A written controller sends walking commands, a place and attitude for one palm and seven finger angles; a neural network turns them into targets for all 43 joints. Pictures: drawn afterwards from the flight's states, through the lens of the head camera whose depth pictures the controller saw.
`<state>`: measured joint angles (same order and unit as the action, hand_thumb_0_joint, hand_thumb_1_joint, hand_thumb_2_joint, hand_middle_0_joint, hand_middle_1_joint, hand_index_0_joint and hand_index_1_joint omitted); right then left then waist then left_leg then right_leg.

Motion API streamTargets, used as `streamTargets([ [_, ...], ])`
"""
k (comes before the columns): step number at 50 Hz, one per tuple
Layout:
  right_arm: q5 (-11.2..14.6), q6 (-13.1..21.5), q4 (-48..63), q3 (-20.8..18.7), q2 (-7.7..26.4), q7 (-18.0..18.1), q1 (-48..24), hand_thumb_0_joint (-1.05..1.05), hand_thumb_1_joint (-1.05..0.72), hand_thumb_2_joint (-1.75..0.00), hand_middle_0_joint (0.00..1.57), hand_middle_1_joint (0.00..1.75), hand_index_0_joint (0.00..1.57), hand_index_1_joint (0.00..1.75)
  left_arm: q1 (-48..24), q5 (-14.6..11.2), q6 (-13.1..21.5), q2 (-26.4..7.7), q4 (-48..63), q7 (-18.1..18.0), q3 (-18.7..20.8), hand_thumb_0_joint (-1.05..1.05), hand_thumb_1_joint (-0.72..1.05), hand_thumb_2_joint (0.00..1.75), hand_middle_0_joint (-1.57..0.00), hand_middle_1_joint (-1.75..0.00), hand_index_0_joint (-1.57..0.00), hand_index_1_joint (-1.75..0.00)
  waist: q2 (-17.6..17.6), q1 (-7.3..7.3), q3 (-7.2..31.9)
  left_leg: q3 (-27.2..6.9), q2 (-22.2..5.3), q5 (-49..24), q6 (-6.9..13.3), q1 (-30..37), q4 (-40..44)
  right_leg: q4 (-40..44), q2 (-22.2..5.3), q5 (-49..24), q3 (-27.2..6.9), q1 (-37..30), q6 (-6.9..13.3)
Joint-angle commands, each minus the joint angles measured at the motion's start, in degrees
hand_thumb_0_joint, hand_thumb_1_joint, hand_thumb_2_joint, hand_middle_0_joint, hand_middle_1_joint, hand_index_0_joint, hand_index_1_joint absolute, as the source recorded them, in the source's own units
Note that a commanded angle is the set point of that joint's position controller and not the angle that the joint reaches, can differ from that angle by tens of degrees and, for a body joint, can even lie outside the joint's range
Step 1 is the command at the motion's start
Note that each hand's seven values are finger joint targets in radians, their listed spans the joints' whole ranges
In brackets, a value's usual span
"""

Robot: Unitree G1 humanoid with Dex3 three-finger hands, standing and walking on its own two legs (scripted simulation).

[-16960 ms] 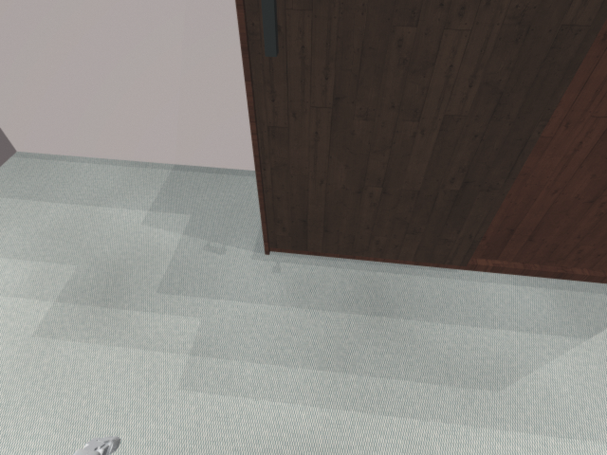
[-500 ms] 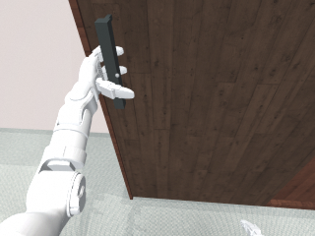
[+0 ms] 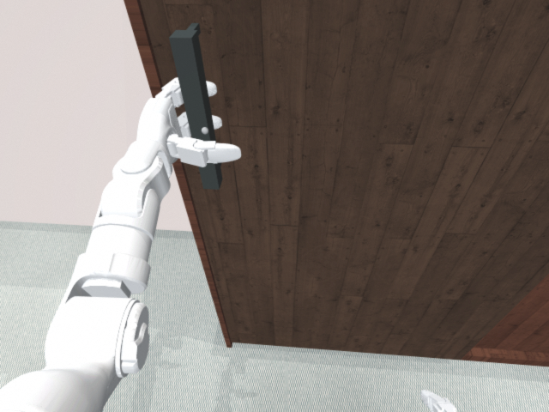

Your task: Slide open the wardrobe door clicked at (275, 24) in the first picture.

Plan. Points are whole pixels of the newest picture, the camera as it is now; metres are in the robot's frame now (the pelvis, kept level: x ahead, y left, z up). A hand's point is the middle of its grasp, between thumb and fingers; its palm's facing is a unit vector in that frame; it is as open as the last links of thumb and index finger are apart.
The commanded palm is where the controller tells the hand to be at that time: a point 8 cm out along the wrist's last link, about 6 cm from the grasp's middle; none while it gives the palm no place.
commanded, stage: grip the handle and tug to test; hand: left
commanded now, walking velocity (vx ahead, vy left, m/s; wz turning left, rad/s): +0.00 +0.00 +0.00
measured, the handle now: (204, 114) +0.49 +0.12 +0.22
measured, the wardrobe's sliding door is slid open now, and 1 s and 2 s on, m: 0.00 0.00 0.00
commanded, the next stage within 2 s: tug the door sideways, standing still in 1.18 s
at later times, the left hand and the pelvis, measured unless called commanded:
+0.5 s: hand (208, 130) +0.43 +0.11 +0.22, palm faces -0.05 -1.00 +0.00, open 6.2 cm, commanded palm +0.41 +0.16 +0.22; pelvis +0.00 +0.00 +0.00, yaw +0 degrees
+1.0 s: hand (209, 131) +0.43 +0.10 +0.22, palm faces -0.03 -1.00 -0.01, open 6.3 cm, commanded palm +0.39 +0.16 +0.22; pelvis +0.00 -0.01 +0.00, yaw +0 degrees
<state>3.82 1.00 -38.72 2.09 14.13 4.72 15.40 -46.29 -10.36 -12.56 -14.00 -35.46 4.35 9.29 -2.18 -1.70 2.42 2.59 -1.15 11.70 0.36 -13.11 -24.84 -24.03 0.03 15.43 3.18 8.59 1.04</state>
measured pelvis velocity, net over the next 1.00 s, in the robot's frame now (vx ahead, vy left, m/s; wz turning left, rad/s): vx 0.00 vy -0.01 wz -0.01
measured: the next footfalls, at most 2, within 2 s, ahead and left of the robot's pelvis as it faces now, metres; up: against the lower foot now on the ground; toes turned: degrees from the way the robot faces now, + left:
none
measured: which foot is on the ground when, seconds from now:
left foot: down 0.00-1.00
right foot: down 0.00-1.00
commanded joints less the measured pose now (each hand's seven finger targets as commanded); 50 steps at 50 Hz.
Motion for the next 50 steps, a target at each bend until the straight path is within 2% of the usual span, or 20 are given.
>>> streamTargets([
  [1,-0.05,3.2,7.85,-2.41,7.0,0.32,-5.02,0.0,-0.9,-0.9,0.2,0.3,0.2,0.3,-31.35,-0.56,3.51,-8.41,13.75,0.11,1.64,0.0,0.11,0.56,-0.36,-1.29,-0.36,-1.29,4.16,-0.23,15.9,-1.98,1.08,-13.31,2.81,11.83,0.38,2.97,1.05,-18.95,-1.3,1.61,0.09],
  [2,-0.21,3.17,7.88,-2.63,7.31,0.33,-4.69,0.0,-0.9,-0.9,0.2,0.3,0.2,0.3,-29.11,-0.6,3.7,-11.22,13.04,-0.19,4.34,0.0,0.15,0.58,-0.37,-1.29,-0.37,-1.29,5.45,0.72,17.05,-2.13,1.04,-13.69,2.8,11.29,0.48,2.93,1.0,-19.1,-1.13,-0.19,0.16],
  [3,-0.13,3.07,8.17,-2.45,7.23,0.31,-5.31,0.0,-0.9,-0.9,0.2,0.3,0.2,0.3,-29.43,-0.32,3.9,-11.78,14.82,-0.18,4.48,0.0,0.2,0.6,-0.38,-1.3,-0.38,-1.3,3.84,0.92,17.29,-2.01,1.03,-13.92,2.75,11.44,0.75,2.75,0.91,-19.39,-1.36,-0.46,0.28],
  [5,-0.01,3.06,7.97,-2.33,6.84,0.29,-5.39,0.0,-0.9,-0.9,0.2,0.3,0.2,0.3,-29.53,-0.31,3.51,-9.03,13.93,-0.01,2.22,0.0,0.29,0.64,-0.38,-1.31,-0.38,-1.31,3.94,0.16,15.38,-1.81,0.98,-13.09,2.7,11.33,0.58,3.03,1.05,-18.65,-1.17,1.15,0.11],
  [7,-0.07,2.91,7.86,-2.54,7.32,0.33,-5.08,0.0,-0.9,-0.9,0.2,0.3,0.2,0.3,-28.57,-0.26,3.45,-11.36,13.14,-0.25,4.06,0.0,0.39,0.68,-0.4,-1.33,-0.4,-1.33,4.21,0.58,15.51,-1.84,0.97,-12.63,2.76,10.96,0.7,3.39,0.99,-17.85,-1.3,0.43,0.16],
  [10,0.0,3.12,8.24,-2.33,6.77,0.22,-5.52,0.0,-0.9,-0.9,0.2,0.3,0.2,0.3,-30.33,-0.2,3.41,-8.94,15.48,-0.15,1.96,0.0,0.53,0.74,-0.41,-1.35,-0.41,-1.35,1.97,0.21,16.12,-2.08,0.96,-13.45,2.61,12.3,0.47,2.93,1.08,-18.4,-1.21,1.39,0.36],
  [14,0.07,3.09,8.05,-2.36,7.03,0.36,-5.69,0.0,-0.9,-0.9,0.2,0.3,0.2,0.3,-29.48,-0.68,3.08,-9.08,14.67,-0.09,2.11,0.0,0.71,0.82,-0.43,-1.37,-0.43,-1.37,4.87,0.05,15.65,-2.09,0.95,-12.92,2.77,11.77,0.56,3.15,1.21,-18.28,-1.15,1.16,0.12],
  [15,0.13,3.12,7.91,-2.27,6.88,0.42,-5.76,0.0,-0.9,-0.9,0.2,0.3,0.2,0.3,-30.65,-0.68,2.93,-7.35,14.27,0.09,0.47,0.0,0.76,0.84,-0.44,-1.38,-0.44,-1.38,3.7,-0.42,14.6,-2.11,0.94,-12.24,2.69,11.83,0.68,3.28,1.17,-17.45,-1.19,2.21,0.13],
  [17,0.02,3.2,7.67,-2.42,7.13,0.5,-5.29,0.0,-0.9,-0.9,0.2,0.3,0.2,0.3,-31.56,-0.49,3.16,-7.42,13.44,-0.15,0.3,0.0,0.85,0.88,-0.44,-1.39,-0.44,-1.39,4.24,-0.53,14.89,-2.37,0.84,-11.64,2.67,12.18,0.7,3.49,1.23,-16.01,-0.94,2.43,0.14],
  [18,0.04,3.34,7.67,-2.34,6.94,0.48,-5.47,0.0,-0.9,-0.9,0.2,0.3,0.2,0.3,-32.83,-0.4,3.22,-7.37,14.16,-0.23,0.1,0.0,0.9,0.9,-0.45,-1.4,-0.45,-1.4,1.78,-0.64,15.35,-2.39,0.89,-11.8,2.65,12.62,0.56,3.36,1.08,-16.2,-1.3,2.98,0.2],
  [22,-0.23,3.15,7.18,-2.36,7.12,0.5,-4.69,0.0,-0.9,-0.9,0.2,0.3,0.2,0.3,-31.02,-0.54,2.98,-8.3,10.96,-0.47,1.66,0.0,0.9,0.9,-0.45,-1.4,-0.45,-1.4,5.01,-0.21,15.51,-2.51,1.13,-12.52,2.67,11.6,0.47,3.2,1.14,-17.28,-0.96,1.88,0.16],
  [26,-0.18,3.18,6.94,-2.31,6.85,0.42,-4.77,0.0,-0.9,-0.9,0.2,0.3,0.2,0.3,-32.58,0.01,3.27,-8.75,11.34,-0.73,1.67,0.0,0.9,0.9,-0.45,-1.4,-0.45,-1.4,4.04,-0.37,15.58,-2.27,1.16,-11.86,2.69,11.45,0.31,3.1,1.02,-17.25,-1.31,2.33,0.13],
  [28,-0.2,3.21,7.07,-2.29,6.83,0.44,-4.81,0.0,-0.9,-0.9,0.2,0.3,0.2,0.3,-33.4,-0.22,3.61,-7.21,11.42,-0.59,0.36,0.0,0.9,0.9,-0.45,-1.4,-0.45,-1.4,3.78,-0.75,15.03,-2.22,1.15,-12.27,2.87,11.58,0.25,3.18,0.93,-17.74,-1.29,2.56,0.05],
  [32,-0.16,3.15,7.39,-2.45,6.95,0.42,-4.94,0.0,-0.9,-0.9,0.2,0.3,0.2,0.3,-32.16,-0.07,4.28,-8.96,12.24,-0.35,1.69,0.0,0.9,0.9,-0.45,-1.4,-0.45,-1.4,3.52,-0.04,16.92,-2.15,1.28,-13.5,2.82,11.96,0.09,2.88,0.85,-19.04,-1.32,0.88,0.14],
  [33,-0.15,3.27,7.5,-2.25,6.67,0.34,-5.18,0.0,-0.9,-0.9,0.2,0.3,0.2,0.3,-32.87,-0.34,4.4,-7.63,12.99,-0.22,0.68,0.0,0.9,0.9,-0.45,-1.4,-0.45,-1.4,3.4,-0.3,16.51,-2.25,1.31,-13.26,2.85,12.02,0.16,2.87,0.89,-19.0,-1.28,1.39,0.12],
  [37,-0.24,3.1,7.54,-2.37,7.13,0.43,-4.99,0.0,-0.9,-0.9,0.2,0.3,0.2,0.3,-30.34,-0.53,4.53,-10.15,11.07,0.08,2.96,0.0,0.9,0.9,-0.45,-1.4,-0.45,-1.4,4.99,0.33,16.09,-2.0,1.42,-12.56,2.97,10.7,0.38,3.21,0.81,-18.99,-1.44,0.11,-0.01],
  [39,-0.07,3.25,7.93,-2.25,6.82,0.41,-5.48,0.0,-0.9,-0.9,0.2,0.3,0.2,0.3,-31.28,-0.57,4.68,-8.75,12.62,0.37,1.67,0.0,0.9,0.9,-0.45,-1.4,-0.45,-1.4,4.83,0.04,16.16,-2.02,1.37,-12.26,3.0,10.95,0.43,3.07,0.87,-18.97,-1.53,0.64,-0.05],
  [42,-0.08,3.19,8.43,-2.34,6.97,0.23,-5.67,0.0,-0.9,-0.9,0.2,0.3,0.2,0.3,-28.35,-0.74,4.71,-9.19,13.94,0.4,2.41,0.0,0.9,0.9,-0.45,-1.4,-0.45,-1.4,4.37,0.93,16.91,-1.92,1.4,-13.2,2.87,11.12,0.59,2.91,0.85,-19.53,-1.15,-0.95,0.12],
  [45,0.14,3.32,9.0,-2.33,6.58,-0.07,-6.55,0.0,-0.9,-0.9,0.2,0.3,0.2,0.3,-27.71,-0.84,4.29,-6.98,17.62,0.42,0.75,0.0,0.9,0.9,-0.45,-1.4,-0.45,-1.4,2.75,0.82,17.29,-1.9,1.23,-14.23,2.77,12.78,0.34,2.69,1.05,-20.29,-1.15,0.01,0.24],
  [50,0.03,2.98,10.33,-2.48,6.74,-0.42,-8.07,0.0,-0.9,-0.9,0.2,0.3,0.2,0.3,-20.86,-1.22,2.87,-8.39,23.37,0.7,2.72,0.0,0.9,0.9,-0.45,-1.4,-0.45,-1.4,4.38,2.19,19.21,-1.32,1.29,-18.2,2.86,13.16,0.26,1.93,0.94,-25.89,-1.14,-3.4,0.12],
])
